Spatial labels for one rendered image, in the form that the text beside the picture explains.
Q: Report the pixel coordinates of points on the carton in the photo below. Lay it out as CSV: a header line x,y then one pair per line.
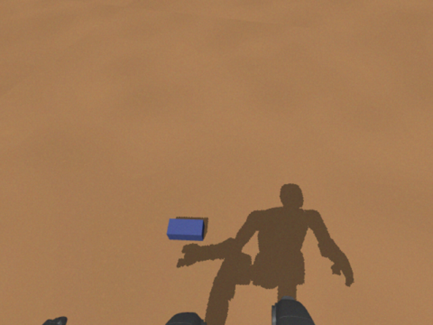
x,y
186,229

